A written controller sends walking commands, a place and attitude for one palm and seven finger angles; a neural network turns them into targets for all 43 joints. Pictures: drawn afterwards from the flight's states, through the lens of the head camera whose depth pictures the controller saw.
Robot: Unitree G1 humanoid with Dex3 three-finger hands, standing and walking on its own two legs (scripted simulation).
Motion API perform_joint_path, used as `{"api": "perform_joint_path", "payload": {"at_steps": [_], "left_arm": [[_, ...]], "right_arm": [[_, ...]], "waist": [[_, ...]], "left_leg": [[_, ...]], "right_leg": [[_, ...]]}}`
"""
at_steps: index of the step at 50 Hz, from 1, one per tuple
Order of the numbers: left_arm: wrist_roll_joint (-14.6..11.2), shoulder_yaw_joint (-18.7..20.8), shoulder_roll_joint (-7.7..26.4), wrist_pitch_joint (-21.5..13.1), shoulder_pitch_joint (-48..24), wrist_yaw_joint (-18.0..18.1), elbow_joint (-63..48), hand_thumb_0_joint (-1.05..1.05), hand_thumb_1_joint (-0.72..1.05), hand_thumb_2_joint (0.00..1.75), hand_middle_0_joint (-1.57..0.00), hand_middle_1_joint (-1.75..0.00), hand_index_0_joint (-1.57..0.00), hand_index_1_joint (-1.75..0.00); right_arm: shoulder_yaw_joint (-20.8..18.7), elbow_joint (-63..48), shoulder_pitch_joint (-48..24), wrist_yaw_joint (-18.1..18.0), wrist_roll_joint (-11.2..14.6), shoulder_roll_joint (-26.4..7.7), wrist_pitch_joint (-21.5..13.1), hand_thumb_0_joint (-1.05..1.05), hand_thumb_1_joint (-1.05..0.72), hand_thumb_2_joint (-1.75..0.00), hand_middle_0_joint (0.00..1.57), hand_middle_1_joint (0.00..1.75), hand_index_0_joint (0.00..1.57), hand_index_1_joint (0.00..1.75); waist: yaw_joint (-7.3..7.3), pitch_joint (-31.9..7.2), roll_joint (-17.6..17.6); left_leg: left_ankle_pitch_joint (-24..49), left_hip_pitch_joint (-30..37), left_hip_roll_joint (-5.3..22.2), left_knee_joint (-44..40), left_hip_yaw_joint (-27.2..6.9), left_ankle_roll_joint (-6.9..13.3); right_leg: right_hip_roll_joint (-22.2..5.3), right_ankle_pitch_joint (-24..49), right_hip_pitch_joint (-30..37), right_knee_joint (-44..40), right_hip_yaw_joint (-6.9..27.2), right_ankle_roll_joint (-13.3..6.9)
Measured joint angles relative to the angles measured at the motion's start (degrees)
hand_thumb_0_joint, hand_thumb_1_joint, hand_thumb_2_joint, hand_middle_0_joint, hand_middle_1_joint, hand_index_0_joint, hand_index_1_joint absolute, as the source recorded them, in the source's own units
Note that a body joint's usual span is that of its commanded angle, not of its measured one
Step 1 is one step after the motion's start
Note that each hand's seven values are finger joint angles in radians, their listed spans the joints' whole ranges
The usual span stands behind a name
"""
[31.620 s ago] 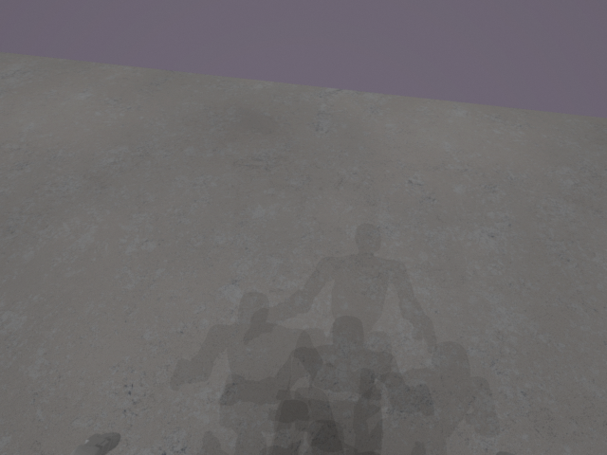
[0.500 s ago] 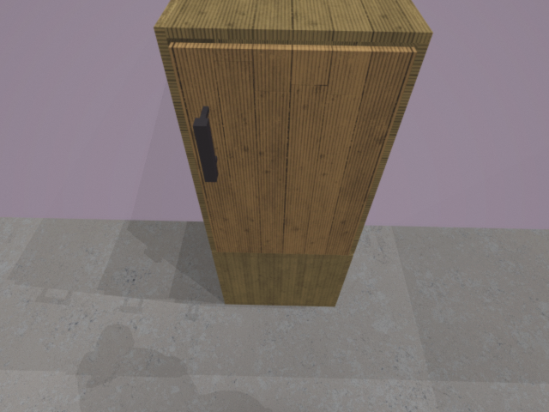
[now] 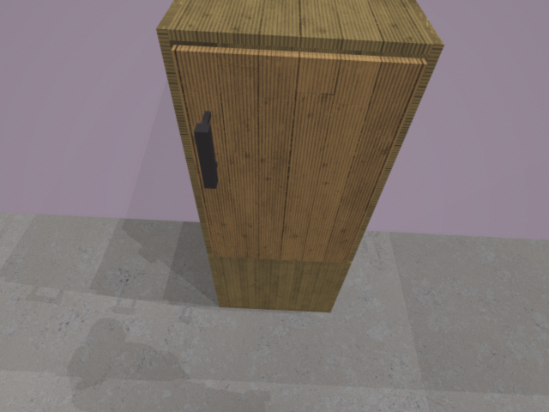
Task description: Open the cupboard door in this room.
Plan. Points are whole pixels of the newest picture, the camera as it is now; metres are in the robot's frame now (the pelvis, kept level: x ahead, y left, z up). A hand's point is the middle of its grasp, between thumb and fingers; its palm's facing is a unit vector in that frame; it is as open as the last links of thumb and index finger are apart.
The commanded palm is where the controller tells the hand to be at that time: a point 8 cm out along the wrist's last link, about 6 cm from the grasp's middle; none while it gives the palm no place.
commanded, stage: look again from close up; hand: left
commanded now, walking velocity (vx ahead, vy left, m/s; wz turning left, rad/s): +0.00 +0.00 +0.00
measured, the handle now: (209, 150) +0.53 +0.16 +0.07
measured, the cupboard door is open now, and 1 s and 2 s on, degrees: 0 0 0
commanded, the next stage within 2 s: raise the hand with hooked fingers in 0.52 s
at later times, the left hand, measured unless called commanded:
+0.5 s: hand out of the picture +0.03 +0.19 -0.17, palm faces -0.01 -0.97 -0.24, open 7.4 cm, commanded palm none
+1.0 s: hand (158, 392) +0.15 +0.17 -0.04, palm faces +0.05 -1.00 -0.06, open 8.4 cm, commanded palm +0.12 +0.24 -0.03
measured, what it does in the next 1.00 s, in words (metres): lowers itself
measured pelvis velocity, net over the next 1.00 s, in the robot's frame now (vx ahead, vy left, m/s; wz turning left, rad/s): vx -0.05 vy -0.06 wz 0.03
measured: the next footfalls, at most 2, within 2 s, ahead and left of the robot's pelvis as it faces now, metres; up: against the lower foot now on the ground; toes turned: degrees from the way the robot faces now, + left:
none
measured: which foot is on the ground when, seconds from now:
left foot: down 0.00-1.00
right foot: down 0.00-1.00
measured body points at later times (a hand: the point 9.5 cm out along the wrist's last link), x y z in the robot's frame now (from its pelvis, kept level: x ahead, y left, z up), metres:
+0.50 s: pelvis +0.00 -0.02 +0.00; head +0.02 -0.01 +0.45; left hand +0.03 +0.24 -0.15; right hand +0.05 -0.27 -0.15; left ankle -0.01 +0.07 -0.74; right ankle -0.05 -0.13 -0.74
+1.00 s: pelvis -0.05 -0.06 -0.08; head +0.00 -0.07 +0.37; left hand +0.14 +0.23 -0.03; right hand +0.17 -0.31 -0.13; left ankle -0.01 +0.07 -0.74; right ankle -0.05 -0.13 -0.74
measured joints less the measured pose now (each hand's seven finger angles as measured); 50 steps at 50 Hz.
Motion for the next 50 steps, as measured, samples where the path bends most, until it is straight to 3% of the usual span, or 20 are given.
{"api": "perform_joint_path", "payload": {"at_steps": [17, 32, 33, 34, 36, 39, 42, 45, 47, 50], "left_arm": [[-0.1, 0.2, 1.4, -0.1, -1.1, -0.2, 0.4, 0.00, 0.91, 0.90, -0.20, -0.30, -0.20, -0.30], [0.0, 0.0, 0.7, -0.5, -0.8, 0.2, 0.7, 0.00, 0.91, 0.90, -0.20, -0.30, -0.20, -0.30], [-2.0, 2.2, 0.1, 2.5, 2.0, 0.1, -8.2, 0.01, 0.91, 0.90, -0.20, -0.30, -0.20, -0.30], [-3.4, 3.9, -0.3, 2.8, 5.5, 0.2, -19.1, 0.01, 0.90, 0.90, -0.20, -0.30, -0.20, -0.30], [-6.3, 5.0, -0.7, -0.1, 10.6, 1.7, -36.7, 0.02, 0.89, 0.89, -0.20, -0.30, -0.20, -0.31], [-9.6, 8.0, -1.3, -7.9, 9.6, -0.1, -48.1, 0.01, 0.86, 0.88, -0.20, -0.32, -0.20, -0.33], [-12.6, 12.2, -0.9, -19.4, 5.7, -6.7, -48.6, 0.01, 0.82, 0.86, -0.20, -0.35, -0.20, -0.35], [-16.1, 15.1, 0.9, -30.0, 3.3, -16.8, -46.6, 0.01, 0.76, 0.84, -0.21, -0.39, -0.20, -0.39], [-18.6, 16.6, 1.8, -32.5, 2.9, -23.3, -45.3, 0.00, 0.72, 0.82, -0.21, -0.41, -0.21, -0.42], [-21.7, 18.3, 2.6, -30.0, 3.8, -28.2, -44.8, 0.01, 0.65, 0.79, -0.22, -0.46, -0.22, -0.46]], "right_arm": [[0.1, 1.5, -0.3, 0.0, 0.0, -1.0, 0.2, 0.01, -0.91, -0.90, 0.20, 0.30, 0.20, 0.30], [0.3, 1.8, 0.1, 0.1, 0.2, -1.1, 0.4, 0.01, -0.91, -0.90, 0.20, 0.30, 0.20, 0.30], [0.0, -1.2, 1.3, 0.0, 0.9, -1.1, 0.0, 0.01, -0.91, -0.90, 0.20, 0.30, 0.20, 0.30], [0.0, -4.5, 3.1, -0.6, 1.3, -1.1, -2.3, 0.01, -0.91, -0.90, 0.20, 0.30, 0.20, 0.30], [-0.6, -9.6, 5.6, -1.3, 1.9, -0.9, -7.2, 0.01, -0.91, -0.90, 0.20, 0.30, 0.20, 0.30], [-1.9, -15.6, 5.9, -1.1, 1.3, -0.9, -10.3, 0.01, -0.90, -0.90, 0.20, 0.30, 0.20, 0.30], [-2.4, -19.8, 2.7, -0.3, 0.8, -1.3, -10.7, 0.01, -0.90, -0.90, 0.20, 0.30, 0.20, 0.30], [-2.8, -23.9, -0.3, 0.5, 1.3, -2.0, -11.6, 0.01, -0.90, -0.90, 0.20, 0.30, 0.20, 0.30], [-3.1, -26.8, -1.7, 0.4, 1.9, -3.0, -11.8, 0.01, -0.90, -0.90, 0.20, 0.30, 0.20, 0.30], [-3.3, -30.3, -2.1, -0.9, 2.8, -4.5, -11.5, 0.01, -0.90, -0.90, 0.20, 0.30, 0.20, 0.30]], "waist": [[-0.10, -0.2, 0.1], [-0.24, -0.2, 0.4], [-0.41, 0.2, 0.5], [0.06, 0.5, 0.4], [-0.08, -0.3, 0.1], [-1.75, -2.8, 1.0], [-2.07, -5.9, 1.8], [-1.62, -8.4, 1.0], [-1.10, -8.9, 0.9], [-0.15, -9.1, 0.9]], "left_leg": [[0.7, 1.4, 0.3, -1.8, -0.6, -0.8], [1.1, 1.0, 1.2, -1.9, -1.2, -1.8], [0.7, 0.3, 1.3, -1.0, -1.4, -1.9], [0.8, 0.3, 1.1, -1.0, -1.2, -2.0], [1.2, -0.3, 0.3, -1.1, -1.1, -2.3], [-0.4, -6.7, -0.1, 4.9, -2.5, -2.4], [-3.6, -16.7, 1.7, 14.2, -2.3, -3.1], [-6.8, -27.1, 3.2, 24.2, -2.0, -3.8], [-8.8, -32.1, 3.8, 29.8, -2.4, -4.3], [-10.6, -36.2, 4.2, 35.1, -3.2, -5.0]], "right_leg": [[0.4, 0.3, 1.4, -1.4, -0.5, -0.7], [1.3, 0.6, 1.4, -2.2, -1.1, -1.6], [1.4, 0.5, 0.9, -1.6, -1.3, -1.7], [1.2, 0.2, -0.1, 0.1, -1.0, -1.9], [0.3, -1.0, -2.9, 4.8, -0.7, -2.5], [0.0, -4.0, -7.1, 8.2, -1.0, -2.3], [1.3, -6.0, -16.8, 16.2, -0.9, -3.1], [2.2, -9.2, -27.4, 26.2, -0.7, -4.3], [2.6, -11.1, -32.3, 31.7, -0.9, -4.9], [2.9, -13.1, -36.0, 36.6, -1.6, -5.2]]}}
